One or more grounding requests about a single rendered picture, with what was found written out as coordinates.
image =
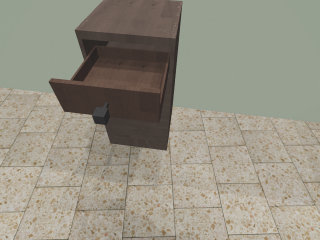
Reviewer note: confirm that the handle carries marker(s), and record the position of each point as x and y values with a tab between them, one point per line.
101	115

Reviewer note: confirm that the drawer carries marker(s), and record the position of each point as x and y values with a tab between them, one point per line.
132	81

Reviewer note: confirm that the cabinet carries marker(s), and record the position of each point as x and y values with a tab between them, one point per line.
152	25

